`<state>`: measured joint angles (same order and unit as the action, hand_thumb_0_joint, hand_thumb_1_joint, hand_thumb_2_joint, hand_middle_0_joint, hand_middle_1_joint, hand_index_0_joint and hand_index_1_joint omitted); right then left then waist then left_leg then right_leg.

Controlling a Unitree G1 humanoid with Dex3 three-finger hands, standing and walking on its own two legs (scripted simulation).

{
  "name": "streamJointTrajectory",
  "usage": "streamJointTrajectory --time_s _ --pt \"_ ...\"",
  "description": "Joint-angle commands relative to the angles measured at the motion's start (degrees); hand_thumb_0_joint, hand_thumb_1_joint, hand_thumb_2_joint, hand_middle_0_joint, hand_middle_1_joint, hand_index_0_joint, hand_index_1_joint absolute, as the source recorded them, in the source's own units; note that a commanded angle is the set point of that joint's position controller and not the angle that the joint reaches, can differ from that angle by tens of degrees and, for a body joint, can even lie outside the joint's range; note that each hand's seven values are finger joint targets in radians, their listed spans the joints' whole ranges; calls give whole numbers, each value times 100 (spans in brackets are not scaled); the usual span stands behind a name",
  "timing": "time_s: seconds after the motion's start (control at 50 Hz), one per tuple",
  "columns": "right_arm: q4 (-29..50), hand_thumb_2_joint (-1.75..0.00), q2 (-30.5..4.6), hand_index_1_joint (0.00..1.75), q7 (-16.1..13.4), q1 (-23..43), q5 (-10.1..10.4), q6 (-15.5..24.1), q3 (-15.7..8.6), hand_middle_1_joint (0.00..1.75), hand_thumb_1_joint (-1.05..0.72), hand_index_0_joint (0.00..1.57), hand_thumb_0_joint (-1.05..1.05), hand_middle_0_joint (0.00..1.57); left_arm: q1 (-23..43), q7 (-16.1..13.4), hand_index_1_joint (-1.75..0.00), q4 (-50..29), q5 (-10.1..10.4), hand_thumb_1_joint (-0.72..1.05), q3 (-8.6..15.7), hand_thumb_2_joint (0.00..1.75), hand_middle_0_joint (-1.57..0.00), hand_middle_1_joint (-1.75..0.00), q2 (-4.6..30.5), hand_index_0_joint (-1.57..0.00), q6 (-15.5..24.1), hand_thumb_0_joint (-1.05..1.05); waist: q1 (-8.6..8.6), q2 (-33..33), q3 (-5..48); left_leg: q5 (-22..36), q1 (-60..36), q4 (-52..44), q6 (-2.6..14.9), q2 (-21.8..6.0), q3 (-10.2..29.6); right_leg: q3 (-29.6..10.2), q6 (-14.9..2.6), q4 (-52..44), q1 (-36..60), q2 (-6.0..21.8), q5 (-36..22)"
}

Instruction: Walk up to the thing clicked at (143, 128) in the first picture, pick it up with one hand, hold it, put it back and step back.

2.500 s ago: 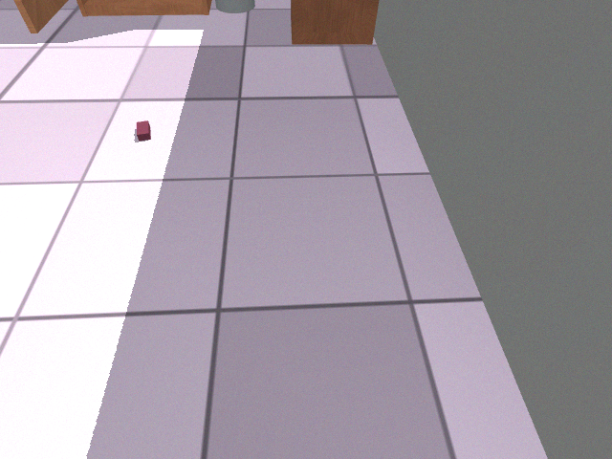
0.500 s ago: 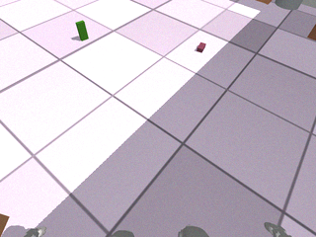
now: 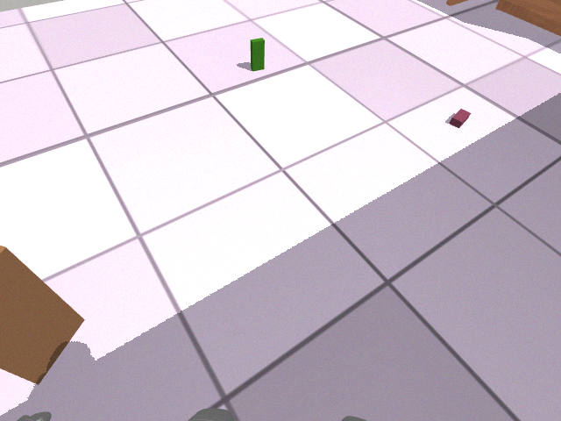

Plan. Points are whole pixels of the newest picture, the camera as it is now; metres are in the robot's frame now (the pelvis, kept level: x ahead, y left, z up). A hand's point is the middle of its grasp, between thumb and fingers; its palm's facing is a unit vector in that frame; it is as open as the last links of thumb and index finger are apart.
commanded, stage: walk up
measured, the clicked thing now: (460, 118) +1.79 -0.95 -0.72
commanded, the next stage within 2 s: stand in 0.88 s
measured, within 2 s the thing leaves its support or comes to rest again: neither
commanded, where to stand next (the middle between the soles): +0.08 -0.02 m, yaw +7 degrees
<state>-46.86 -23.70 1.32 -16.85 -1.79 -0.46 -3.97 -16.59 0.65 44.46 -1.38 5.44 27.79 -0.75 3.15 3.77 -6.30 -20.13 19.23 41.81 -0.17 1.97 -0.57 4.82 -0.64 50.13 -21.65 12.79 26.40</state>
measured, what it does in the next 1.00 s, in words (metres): steps on the spot: right foot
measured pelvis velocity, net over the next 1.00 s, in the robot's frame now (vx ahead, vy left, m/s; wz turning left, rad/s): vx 0.02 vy -0.01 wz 0.18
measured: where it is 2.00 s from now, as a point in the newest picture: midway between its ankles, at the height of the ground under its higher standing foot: outside the picture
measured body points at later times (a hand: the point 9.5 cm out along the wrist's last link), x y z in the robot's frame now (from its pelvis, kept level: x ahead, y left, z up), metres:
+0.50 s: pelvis +0.00 +0.00 +0.01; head +0.02 +0.00 +0.45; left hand +0.05 +0.32 -0.11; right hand +0.15 -0.29 -0.11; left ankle +0.01 +0.12 -0.71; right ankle +0.05 -0.14 -0.71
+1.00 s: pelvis +0.02 -0.01 +0.03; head +0.02 +0.00 +0.48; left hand +0.03 +0.30 -0.10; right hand +0.18 -0.29 -0.09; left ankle +0.01 +0.12 -0.71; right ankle +0.05 -0.14 -0.71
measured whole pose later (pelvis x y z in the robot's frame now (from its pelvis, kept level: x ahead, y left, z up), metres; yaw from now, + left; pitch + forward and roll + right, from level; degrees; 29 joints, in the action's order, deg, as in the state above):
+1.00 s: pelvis +0.02 -0.01 +0.03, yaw +10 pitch -2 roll -1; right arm -60.8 -20.6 -0.2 -5.2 -0.5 1.2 0.7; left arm -6.8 1.1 63.1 0.0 0.6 21.0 0.2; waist 1.7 0.1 -3.3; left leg -12.8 12.0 27.1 -1.0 1.0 6.3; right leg 6.2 0.9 25.6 -10.1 3.1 13.1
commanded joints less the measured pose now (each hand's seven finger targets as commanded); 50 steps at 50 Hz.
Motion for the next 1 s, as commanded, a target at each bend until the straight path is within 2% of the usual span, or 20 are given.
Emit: streamJointTrajectory --time_s 0.0,0.02,0.06,0.1,0.18,0.22,0.24,0.26,0.28,0.3,0.32,0.34,0.38,0.42,0.44,0.46,0.54,0.7,0.8,0.98 --pt "497 -90 -2143 30 -229 -31 7 243 -538 30 -90 20 0 20 492 -128 -30 -524 70 90 185 90 -20 -30 1123 -20 111 0 -436 -1401 73 -572 144 -2437 1698 -2030 3880 -748 -48 1160 -1095 -500 847" --pt "508 -90 -1736 30 -242 190 28 240 -407 30 -90 20 0 20 249 -115 -30 -360 114 90 195 90 -20 -30 1047 -20 134 0 -281 -1284 76 388 -57 -1981 1440 -1563 2812 -730 -44 1066 -1005 -499 635" --pt "449 -90 -1363 30 -303 132 77 336 -236 30 -90 20 0 20 -203 -104 -30 -132 164 90 160 90 -20 -30 774 -20 156 0 -126 -1459 413 2675 -675 -1292 1183 -1211 1981 -614 -54 557 -923 -567 137" --pt "372 -90 -1429 30 -291 64 110 376 -235 30 -90 20 0 20 -114 -103 -30 -30 139 90 128 90 -20 -30 670 -20 165 0 -183 -1487 674 3289 -429 -1107 1255 -1305 2003 -450 -64 98 -209 -674 127" --pt "432 -90 -1412 30 -334 61 139 319 -218 30 -90 20 0 20 75 -103 -30 -27 84 90 100 90 -20 -30 583 -20 167 0 -233 -1374 870 3543 -329 -692 1165 -1144 1816 -257 -151 -945 403 -990 -211" --pt "491 -90 -1214 30 -328 328 249 264 -139 30 -90 20 0 20 -137 -135 -30 139 40 90 129 90 -20 -30 675 -20 245 0 -3 -961 1146 3028 17 -54 810 -804 1510 -403 -336 -1896 1275 -918 -1628" --pt "545 -90 -979 30 -331 345 312 261 -84 30 -90 20 0 20 -56 -148 -30 123 -24 90 180 90 -20 -30 977 -20 280 0 -32 -208 1254 2320 390 501 505 -370 1185 -1246 -601 -2041 1502 -265 -2390" --pt "508 -90 -869 30 -351 323 311 246 -47 30 -90 20 0 20 171 -135 -30 60 -1 90 204 90 -20 -30 1180 -20 278 0 -63 213 1140 1047 681 858 272 136 677 -2127 -1072 -2353 1358 483 -2199" --pt "340 -90 -1023 30 -391 143 264 210 -133 30 -90 20 0 20 671 -90 -30 -28 10 90 200 90 -20 -30 1315 -20 262 0 -258 721 981 -1085 291 1217 204 85 327 -2533 -1567 -2459 601 1111 -2101" --pt "147 -90 -1091 30 -379 -76 220 225 -166 30 -90 20 0 20 981 -70 -30 -69 15 90 154 90 -20 -30 1144 -20 244 0 -483 698 689 -1319 -119 925 213 -49 454 -2502 -1571 -2397 49 1131 -2012" --pt "50 -90 -1152 30 -336 -112 205 260 -189 30 -90 20 0 20 1101 -52 -30 -54 20 90 79 90 -20 -30 951 -20 205 0 -568 523 487 -1242 -375 279 265 -10 406 -1807 -1205 -2311 -266 688 -1677" --pt "-40 -90 -1106 30 -291 -73 199 288 -175 30 -90 20 0 20 1095 -54 -30 7 29 90 41 90 -20 -30 882 -20 192 0 -502 362 400 -254 -395 -62 315 52 436 -1268 -890 -2178 -200 190 -1342" --pt "-63 -90 -1067 30 -245 172 173 325 -158 30 -90 20 0 20 988 -66 -30 135 45 90 -23 90 -20 -30 722 -20 200 0 -340 195 526 1141 -500 -600 434 -285 926 -796 -483 -1666 -123 -317 -1324" --pt "7 -90 -1234 30 -274 448 121 418 -118 30 -90 20 0 20 840 -14 -30 216 71 90 -80 90 -20 -30 547 -20 178 0 -228 -48 789 660 -496 -1162 723 -919 2104 -748 -247 -1331 -173 -592 -843" --pt "-62 -90 -1425 30 -269 530 138 426 -127 30 -90 20 0 20 882 -14 -30 314 97 90 -72 90 -20 -30 592 -20 150 0 -173 -276 639 127 266 -1370 897 -1110 2423 -672 -227 -1251 340 -776 -153" --pt "-146 -90 -1390 30 -253 704 129 409 -94 30 -90 20 0 20 885 -21 -30 393 87 90 -80 90 -20 -30 549 -20 161 0 -123 -351 494 -130 623 -1536 821 -1079 2409 -711 -246 -1502 687 -784 -62" --pt "-390 -90 -1102 30 -225 858 120 381 58 30 -90 20 0 20 1037 6 -30 551 96 90 -95 90 -20 -30 673 -20 229 0 -208 -471 559 340 287 -1252 339 -401 1329 -958 -453 -2226 756 -324 -484" --pt "-708 -90 -1111 30 -209 1081 124 390 150 30 -90 20 0 20 1195 15 -30 906 135 90 -146 90 -20 -30 605 -20 188 0 -150 -726 799 695 150 -1894 376 -673 1656 -476 -206 -2302 1380 -585 -751" --pt "-840 -90 -1024 30 -237 1124 166 387 172 30 -90 20 0 20 1222 1 -30 1100 141 90 -136 90 -20 -30 616 -20 214 0 -168 -565 1020 1870 -314 -1606 295 -584 1319 -438 -210 -2514 1575 -410 -1613" --pt "-1185 -90 -895 30 -191 1382 154 228 182 30 -90 20 0 20 1380 -47 -30 1582 126 90 -270 90 -20 -30 590 -20 277 0 -285 -392 730 1797 -740 -2089 148 -682 1078 -621 -87 -3142 1502 -385 -1609"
